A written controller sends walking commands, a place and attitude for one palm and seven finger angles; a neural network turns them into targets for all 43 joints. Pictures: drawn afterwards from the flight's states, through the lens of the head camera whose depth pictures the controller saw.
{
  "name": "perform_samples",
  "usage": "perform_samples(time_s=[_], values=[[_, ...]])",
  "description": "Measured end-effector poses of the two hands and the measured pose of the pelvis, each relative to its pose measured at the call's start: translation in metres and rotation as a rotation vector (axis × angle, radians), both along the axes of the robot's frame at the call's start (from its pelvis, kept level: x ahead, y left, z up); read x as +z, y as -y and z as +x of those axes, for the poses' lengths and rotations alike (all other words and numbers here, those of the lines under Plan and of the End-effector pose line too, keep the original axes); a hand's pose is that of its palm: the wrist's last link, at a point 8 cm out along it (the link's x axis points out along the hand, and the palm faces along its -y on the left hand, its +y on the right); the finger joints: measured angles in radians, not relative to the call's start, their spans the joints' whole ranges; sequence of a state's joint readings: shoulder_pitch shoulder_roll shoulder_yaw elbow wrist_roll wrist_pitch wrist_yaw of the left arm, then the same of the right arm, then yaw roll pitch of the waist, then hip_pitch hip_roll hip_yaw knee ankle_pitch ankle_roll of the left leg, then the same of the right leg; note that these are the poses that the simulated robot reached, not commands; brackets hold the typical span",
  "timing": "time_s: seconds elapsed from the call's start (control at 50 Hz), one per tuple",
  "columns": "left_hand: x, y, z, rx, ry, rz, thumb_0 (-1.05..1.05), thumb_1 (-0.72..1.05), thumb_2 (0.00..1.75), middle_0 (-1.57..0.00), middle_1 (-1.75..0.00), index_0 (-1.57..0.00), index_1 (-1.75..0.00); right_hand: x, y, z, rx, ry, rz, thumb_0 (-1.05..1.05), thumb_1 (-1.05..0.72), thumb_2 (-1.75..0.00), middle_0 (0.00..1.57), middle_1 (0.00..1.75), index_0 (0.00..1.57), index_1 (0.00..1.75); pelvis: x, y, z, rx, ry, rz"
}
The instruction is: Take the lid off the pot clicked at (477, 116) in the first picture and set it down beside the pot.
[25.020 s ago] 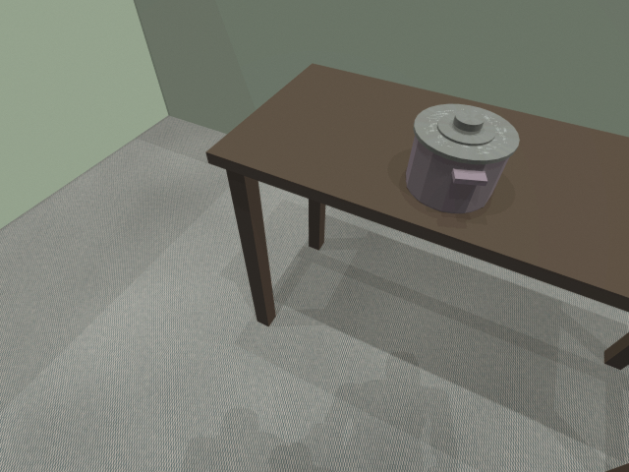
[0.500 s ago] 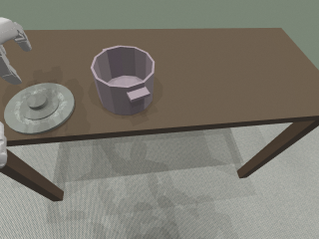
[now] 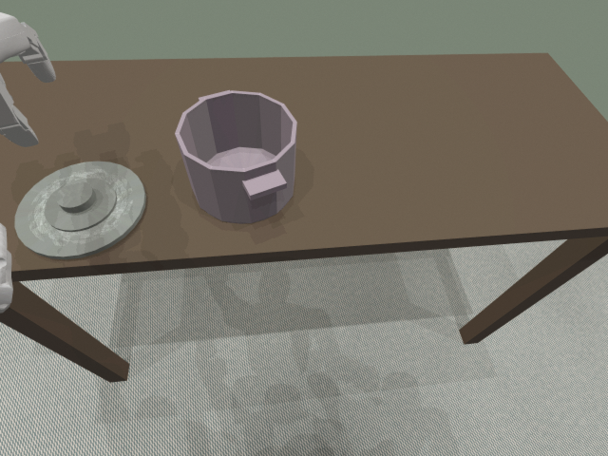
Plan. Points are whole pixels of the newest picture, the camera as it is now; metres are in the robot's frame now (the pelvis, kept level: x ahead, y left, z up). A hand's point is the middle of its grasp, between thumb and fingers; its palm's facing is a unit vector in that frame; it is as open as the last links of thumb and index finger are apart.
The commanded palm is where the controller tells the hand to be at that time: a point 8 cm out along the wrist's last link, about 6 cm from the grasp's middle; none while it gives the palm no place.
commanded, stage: draw the hand back to the body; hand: left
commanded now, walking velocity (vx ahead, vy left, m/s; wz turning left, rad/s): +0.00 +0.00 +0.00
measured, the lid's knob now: (76, 197) +0.48 +0.31 +0.03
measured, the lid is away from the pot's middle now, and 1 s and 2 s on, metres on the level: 0.25 0.25 0.25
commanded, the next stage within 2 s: none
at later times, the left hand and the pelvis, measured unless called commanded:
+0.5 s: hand (17, 137) +0.43 +0.28 +0.19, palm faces -0.14 -0.38 -0.91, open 11.0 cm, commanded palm +0.39 +0.30 +0.25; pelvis -0.01 +0.00 +0.01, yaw +1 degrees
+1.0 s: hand (38, 145) +0.37 +0.22 +0.23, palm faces +0.43 -0.87 -0.24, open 9.8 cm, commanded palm +0.32 +0.26 +0.24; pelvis +0.01 -0.05 +0.02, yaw -2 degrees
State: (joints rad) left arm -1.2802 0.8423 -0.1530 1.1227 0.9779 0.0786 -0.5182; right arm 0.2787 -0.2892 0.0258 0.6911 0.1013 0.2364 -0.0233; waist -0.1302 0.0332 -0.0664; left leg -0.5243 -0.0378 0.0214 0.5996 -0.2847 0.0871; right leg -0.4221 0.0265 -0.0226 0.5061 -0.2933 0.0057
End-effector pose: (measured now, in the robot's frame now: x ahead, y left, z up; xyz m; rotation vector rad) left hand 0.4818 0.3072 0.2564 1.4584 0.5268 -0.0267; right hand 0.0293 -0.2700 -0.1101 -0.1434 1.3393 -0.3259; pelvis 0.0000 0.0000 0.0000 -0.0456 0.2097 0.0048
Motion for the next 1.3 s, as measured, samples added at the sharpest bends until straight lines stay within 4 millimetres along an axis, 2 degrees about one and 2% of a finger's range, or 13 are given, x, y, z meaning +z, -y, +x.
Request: perform_samples(time_s=[0.1, 0.24, 0.32, 0.46, 0.52, 0.58, 0.64, 0.72, 0.82, 0.94, 1.04, 1.2, 1.3], values=[[0.004, 0.004, -0.005, -0.028, 0.039, -0.003, 0.0, -0.01, 0.65, -0.36, -0.86, -0.36, -0.87, 0.001, 0.001, 0.004, 0.002, 0.017, 0.008, 0.01, -0.9, -0.9, 0.2, 0.3, 0.2, 0.3, 0.001, 0.002, 0.0, -0.001, 0.007, 0.003], [-0.009, 0.002, -0.022, -0.028, 0.018, 0.025, 0.0, -0.01, 0.65, -0.36, -0.86, -0.36, -0.87, 0.002, 0.002, 0.015, 0.02, 0.047, 0.022, 0.01, -0.91, -0.9, 0.2, 0.3, 0.2, 0.3, 0.002, 0.003, -0.003, -0.001, 0.033, 0.006], [-0.004, 0.007, -0.035, -0.073, 0.069, 0.017, 0.0, -0.01, 0.65, -0.36, -0.86, -0.36, -0.87, 0.004, 0.001, 0.029, 0.045, 0.088, 0.025, 0.01, -0.91, -0.9, 0.2, 0.3, 0.2, 0.3, 0.003, 0.003, -0.005, 0.007, 0.049, 0.007], [-0.013, 0.005, -0.061, -0.064, 0.049, 0.03, 0.0, -0.01, 0.65, -0.36, -0.86, -0.36, -0.87, 0.01, -0.004, 0.057, 0.102, 0.168, 0.037, 0.01, -0.91, -0.9, 0.2, 0.3, 0.2, 0.3, 0.005, 0.004, -0.011, 0.016, 0.082, 0.01], [-0.008, 0.013, -0.072, -0.117, 0.339, -0.424, 0.0, -0.01, 0.65, -0.37, -0.86, -0.36, -0.87, 0.016, -0.011, 0.069, 0.161, 0.242, 0.03, 0.01, -0.91, -0.9, 0.2, 0.3, 0.2, 0.3, 0.008, 0.005, -0.013, 0.011, 0.12, 0.015], [-0.008, 0.021, -0.084, -0.099, 0.595, -0.744, 0.0, -0.01, 0.65, -0.37, -0.86, -0.36, -0.87, 0.022, -0.018, 0.077, 0.196, 0.296, 0.035, 0.01, -0.91, -0.9, 0.2, 0.3, 0.2, 0.3, 0.01, 0.009, -0.011, -0.005, 0.149, 0.023], [-0.013, 0.026, -0.094, -0.046, 0.757, -0.941, 0.0, -0.01, 0.65, -0.37, -0.86, -0.36, -0.86, 0.028, -0.019, 0.084, 0.206, 0.34, 0.033, 0.01, -0.91, -0.9, 0.2, 0.3, 0.2, 0.3, 0.012, 0.016, -0.007, -0.018, 0.173, 0.025], [-0.012, 0.035, -0.104, -0.005, 0.891, -1.06, 0.0, 0.03, 0.66, -0.36, -0.83, -0.35, -0.84, 0.035, -0.011, 0.091, 0.216, 0.394, 0.019, 0.01, -0.9, -0.9, 0.2, 0.3, 0.2, 0.3, 0.014, 0.025, -0.002, -0.024, 0.199, 0.026], [-0.007, 0.038, -0.118, 0.033, 0.97, -1.07, 0.0, 0.1, 0.68, -0.34, -0.79, -0.34, -0.79, 0.034, 0.007, 0.098, 0.201, 0.431, 0.01, 0.01, -0.9, -0.9, 0.2, 0.3, 0.2, 0.3, 0.016, 0.034, 0.003, -0.037, 0.211, 0.029], [-0.017, 0.044, -0.14, 0.078, 0.973, -1.051, 0.0, 0.22, 0.71, -0.32, -0.71, -0.31, -0.72, 0.03, 0.031, 0.102, 0.202, 0.416, 0.001, 0.01, -0.9, -0.9, 0.2, 0.3, 0.2, 0.3, 0.017, 0.048, 0.007, -0.038, 0.218, 0.038], [-0.015, 0.049, -0.161, 0.086, 1.014, -1.027, 0.0, 0.33, 0.74, -0.3, -0.64, -0.3, -0.65, 0.031, 0.045, 0.113, 0.216, 0.437, -0.008, 0.01, -0.9, -0.9, 0.2, 0.3, 0.2, 0.3, 0.017, 0.059, 0.008, -0.035, 0.226, 0.044], [-0.024, 0.062, -0.188, 0.109, 1.003, -1.02, 0.01, 0.51, 0.8, -0.27, -0.53, -0.26, -0.54, 0.036, 0.05, 0.135, 0.242, 0.511, 0.002, 0.01, -0.91, -0.9, 0.2, 0.3, 0.2, 0.3, 0.016, 0.071, 0.003, -0.026, 0.245, 0.049], [-0.019, 0.069, -0.207, 0.077, 1.03, -1.008, 0.01, 0.62, 0.83, -0.25, -0.46, -0.25, -0.47, 0.039, 0.045, 0.145, 0.258, 0.558, 0.016, 0.01, -0.9, -0.9, 0.2, 0.3, 0.2, 0.3, 0.016, 0.075, 0.001, -0.025, 0.259, 0.052]])
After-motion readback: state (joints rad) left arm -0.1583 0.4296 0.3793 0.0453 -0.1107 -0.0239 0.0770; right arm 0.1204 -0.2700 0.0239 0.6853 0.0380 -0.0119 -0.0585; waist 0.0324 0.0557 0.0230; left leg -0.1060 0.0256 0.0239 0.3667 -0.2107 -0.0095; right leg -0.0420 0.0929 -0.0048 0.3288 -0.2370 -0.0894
